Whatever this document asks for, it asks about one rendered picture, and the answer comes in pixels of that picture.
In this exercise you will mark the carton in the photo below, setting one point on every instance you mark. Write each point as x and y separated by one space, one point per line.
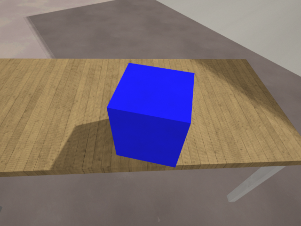
150 113

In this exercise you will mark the table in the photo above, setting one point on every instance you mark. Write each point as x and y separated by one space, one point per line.
54 119

